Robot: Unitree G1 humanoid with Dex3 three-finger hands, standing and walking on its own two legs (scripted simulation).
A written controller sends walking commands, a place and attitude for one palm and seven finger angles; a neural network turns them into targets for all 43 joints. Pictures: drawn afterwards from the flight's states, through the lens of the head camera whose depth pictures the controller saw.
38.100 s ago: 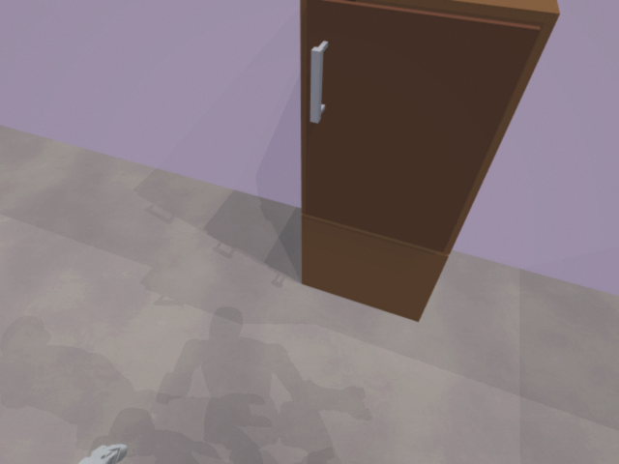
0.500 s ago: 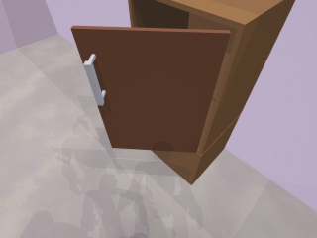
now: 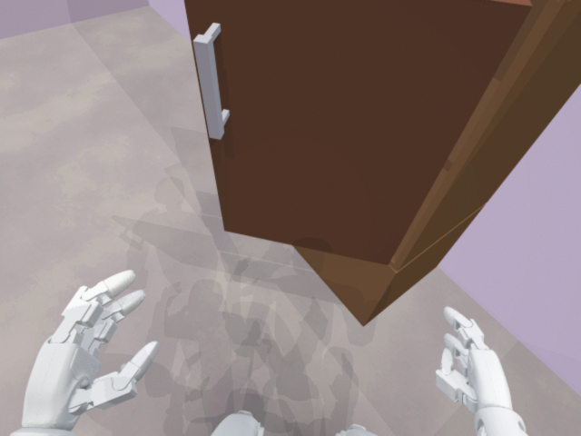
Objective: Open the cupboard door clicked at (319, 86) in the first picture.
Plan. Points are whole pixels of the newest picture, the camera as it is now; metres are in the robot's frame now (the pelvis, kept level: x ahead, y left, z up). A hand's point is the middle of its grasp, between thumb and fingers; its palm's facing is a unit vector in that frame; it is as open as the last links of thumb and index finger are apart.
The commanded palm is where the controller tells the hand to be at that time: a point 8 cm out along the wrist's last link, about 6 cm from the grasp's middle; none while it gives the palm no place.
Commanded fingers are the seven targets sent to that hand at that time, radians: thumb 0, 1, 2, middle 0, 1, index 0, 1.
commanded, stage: raise the hand with hooked fingers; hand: left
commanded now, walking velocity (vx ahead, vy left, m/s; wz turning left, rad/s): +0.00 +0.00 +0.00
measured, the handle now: (215, 85) +0.55 +0.20 +0.16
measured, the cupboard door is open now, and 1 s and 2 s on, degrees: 41 41 41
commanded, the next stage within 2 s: move the hooked fingers beside the handle in 1.54 s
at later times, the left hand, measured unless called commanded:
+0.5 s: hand (114, 293) +0.24 +0.24 +0.10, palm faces -0.06 -0.99 -0.08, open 12.4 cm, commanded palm +0.21 +0.30 +0.12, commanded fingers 0.00 -0.36 0.36 -0.29 -1.11 -0.29 -1.11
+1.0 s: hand (67, 199) +0.30 +0.28 +0.18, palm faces +0.02 -1.00 -0.08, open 14.0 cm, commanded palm +0.27 +0.33 +0.18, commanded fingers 0.00 -0.50 0.30 -0.30 -1.20 -0.30 -1.20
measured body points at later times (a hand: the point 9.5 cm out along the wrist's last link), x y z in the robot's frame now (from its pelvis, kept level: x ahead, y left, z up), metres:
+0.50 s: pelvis +0.00 +0.02 +0.03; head +0.02 +0.02 +0.48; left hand +0.23 +0.29 +0.11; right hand +0.14 -0.25 -0.04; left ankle -0.01 +0.12 -0.67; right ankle +0.02 -0.11 -0.67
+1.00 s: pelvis +0.00 +0.02 +0.05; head +0.01 +0.01 +0.50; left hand +0.29 +0.34 +0.19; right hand +0.17 -0.22 -0.02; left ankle -0.01 +0.12 -0.67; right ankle +0.02 -0.11 -0.67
